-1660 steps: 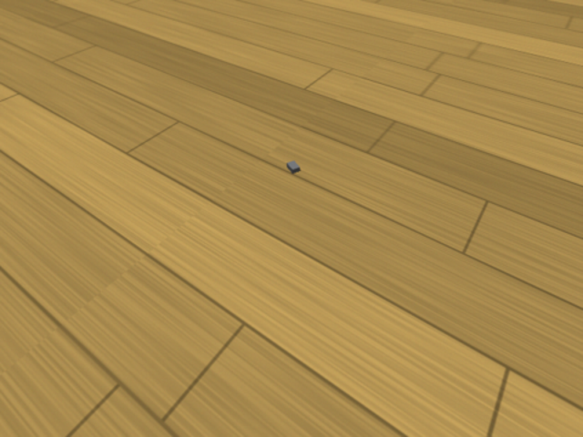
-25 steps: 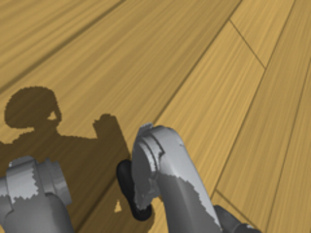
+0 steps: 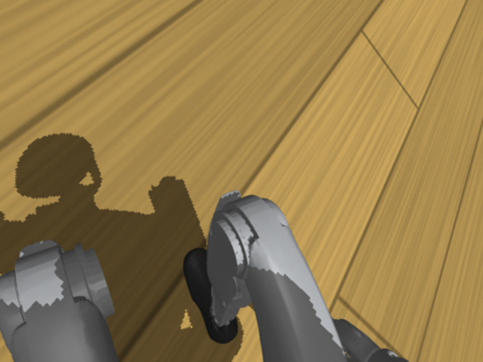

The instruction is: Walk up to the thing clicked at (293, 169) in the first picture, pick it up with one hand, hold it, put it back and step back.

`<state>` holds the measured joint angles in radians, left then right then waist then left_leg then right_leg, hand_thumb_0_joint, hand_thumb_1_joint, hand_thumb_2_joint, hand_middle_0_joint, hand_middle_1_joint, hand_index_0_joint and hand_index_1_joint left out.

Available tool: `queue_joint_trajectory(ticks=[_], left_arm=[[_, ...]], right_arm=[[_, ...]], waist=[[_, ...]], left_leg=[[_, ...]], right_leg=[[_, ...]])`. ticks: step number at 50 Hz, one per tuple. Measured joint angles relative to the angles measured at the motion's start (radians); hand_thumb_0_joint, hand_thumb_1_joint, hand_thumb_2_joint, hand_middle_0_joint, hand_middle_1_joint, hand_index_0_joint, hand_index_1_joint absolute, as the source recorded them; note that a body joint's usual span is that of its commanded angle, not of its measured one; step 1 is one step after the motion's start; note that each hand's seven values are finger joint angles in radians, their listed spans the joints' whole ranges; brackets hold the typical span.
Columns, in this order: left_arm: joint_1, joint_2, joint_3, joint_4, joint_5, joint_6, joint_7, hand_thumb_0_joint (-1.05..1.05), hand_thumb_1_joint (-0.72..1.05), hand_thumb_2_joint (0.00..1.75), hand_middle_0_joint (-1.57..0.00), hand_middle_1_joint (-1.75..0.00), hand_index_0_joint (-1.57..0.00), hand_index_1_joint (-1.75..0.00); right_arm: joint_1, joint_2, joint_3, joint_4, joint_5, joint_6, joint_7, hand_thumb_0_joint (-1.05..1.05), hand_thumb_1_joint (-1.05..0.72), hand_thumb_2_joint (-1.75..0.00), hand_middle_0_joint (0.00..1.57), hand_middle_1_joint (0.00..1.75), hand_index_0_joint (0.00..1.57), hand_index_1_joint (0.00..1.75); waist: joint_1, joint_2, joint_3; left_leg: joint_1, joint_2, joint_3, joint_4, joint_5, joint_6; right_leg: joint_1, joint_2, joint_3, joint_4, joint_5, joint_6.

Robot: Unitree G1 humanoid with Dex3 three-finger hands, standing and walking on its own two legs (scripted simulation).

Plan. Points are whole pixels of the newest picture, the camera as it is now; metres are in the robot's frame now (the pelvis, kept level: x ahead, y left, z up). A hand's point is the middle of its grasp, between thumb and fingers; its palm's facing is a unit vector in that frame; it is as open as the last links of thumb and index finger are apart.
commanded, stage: withdraw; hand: left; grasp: from above
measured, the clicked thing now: out of the picture +0.42 +0.38 -0.28
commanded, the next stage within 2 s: home in 0.64 s
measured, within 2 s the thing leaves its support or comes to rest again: neither
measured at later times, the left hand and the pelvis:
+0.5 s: hand out of the picture +0.39 +0.37 -0.07, palm faces -0.48 -0.11 -0.87, open 12.3 cm; pelvis -0.01 -0.01 +0.06, yaw +7 degrees
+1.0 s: hand out of the picture +0.41 +0.37 -0.13, palm faces -0.29 -0.19 -0.94, open 11.3 cm; pelvis +0.00 +0.00 +0.03, yaw +6 degrees
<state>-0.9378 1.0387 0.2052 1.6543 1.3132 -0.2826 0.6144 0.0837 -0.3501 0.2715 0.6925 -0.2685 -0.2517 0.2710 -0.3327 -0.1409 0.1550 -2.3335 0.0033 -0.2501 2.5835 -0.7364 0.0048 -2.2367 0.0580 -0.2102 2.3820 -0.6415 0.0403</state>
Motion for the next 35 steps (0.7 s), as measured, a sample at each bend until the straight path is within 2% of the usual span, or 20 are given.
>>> queue_joint_trajectory(ticks=[4, 8, 14, 18, 23, 28, 35], left_arm=[[0.047, -0.061, -0.009, -0.146, -0.024, 0.022, -0.036, 0.0, -0.21, 0.75, -0.34, -0.73, -0.34, -0.72], [0.081, -0.142, -0.037, -0.258, -0.053, 0.064, -0.081, 0.0, -0.23, 0.77, -0.33, -0.74, -0.33, -0.73], [0.081, -0.22, -0.118, -0.33, -0.107, 0.133, -0.219, 0.0, -0.24, 0.78, -0.32, -0.74, -0.32, -0.74], [0.068, -0.257, -0.165, -0.367, -0.139, 0.138, -0.314, 0.0, -0.23, 0.78, -0.33, -0.74, -0.33, -0.74], [0.039, -0.26, -0.185, -0.346, -0.152, 0.1, -0.392, 0.0, -0.22, 0.78, -0.35, -0.72, -0.34, -0.73], [0.019, -0.233, -0.173, -0.314, -0.132, 0.036, -0.402, 0.0, -0.2, 0.77, -0.37, -0.71, -0.36, -0.72], [-0.001, -0.193, -0.151, -0.217, -0.066, -0.041, -0.323, 0.0, -0.19, 0.76, -0.36, -0.72, -0.36, -0.72]], right_arm=[[0.029, 0.011, -0.044, 0.016, 0.017, 0.018, 0.005, 0.0, -0.9, -0.9, 0.2, 0.3, 0.2, 0.3], [0.049, 0.028, -0.1, 0.039, 0.055, 0.052, 0.01, 0.01, -0.9, -0.9, 0.2, 0.3, 0.2, 0.3], [0.042, 0.042, -0.163, 0.03, 0.122, 0.11, -0.004, 0.01, -0.9, -0.9, 0.2, 0.3, 0.2, 0.3], [0.035, 0.047, -0.187, 0.013, 0.155, 0.145, -0.029, 0.01, -0.9, -0.9, 0.2, 0.3, 0.2, 0.3], [0.029, 0.043, -0.184, -0.017, 0.173, 0.178, -0.076, 0.01, -0.9, -0.9, 0.2, 0.3, 0.2, 0.3], [0.036, 0.032, -0.171, -0.024, 0.169, 0.198, -0.116, 0.0, -0.9, -0.9, 0.2, 0.3, 0.2, 0.3], [0.057, 0.02, -0.147, 0.0, 0.142, 0.208, -0.136, 0.0, -0.9, -0.9, 0.2, 0.3, 0.2, 0.3]], waist=[[0.032, 0.029, -0.05], [0.069, 0.075, -0.134], [0.113, 0.133, -0.213], [0.137, 0.152, -0.234], [0.137, 0.156, -0.232], [0.125, 0.139, -0.21], [0.104, 0.115, -0.174]], left_leg=[[-0.007, -0.002, 0.009, -0.014, -0.003, -0.003], [-0.012, -0.006, 0.031, -0.047, -0.003, -0.001], [0.018, -0.008, 0.083, -0.13, 0.018, 0.008], [0.062, -0.008, 0.112, -0.195, 0.035, 0.009], [0.101, -0.011, 0.126, -0.251, 0.059, 0.006], [0.105, -0.012, 0.126, -0.262, 0.074, 0.002], [0.058, -0.013, 0.116, -0.209, 0.077, 0.002]], right_leg=[[-0.008, -0.005, 0.006, -0.006, -0.009, -0.005], [-0.015, -0.014, 0.023, -0.022, -0.022, -0.01], [0.006, -0.027, 0.066, -0.07, -0.024, -0.013], [0.039, -0.034, 0.09, -0.113, -0.017, -0.016], [0.071, -0.039, 0.102, -0.154, -0.001, -0.022], [0.072, -0.039, 0.102, -0.162, 0.014, -0.026], [0.031, -0.037, 0.094, -0.117, 0.019, -0.023]])
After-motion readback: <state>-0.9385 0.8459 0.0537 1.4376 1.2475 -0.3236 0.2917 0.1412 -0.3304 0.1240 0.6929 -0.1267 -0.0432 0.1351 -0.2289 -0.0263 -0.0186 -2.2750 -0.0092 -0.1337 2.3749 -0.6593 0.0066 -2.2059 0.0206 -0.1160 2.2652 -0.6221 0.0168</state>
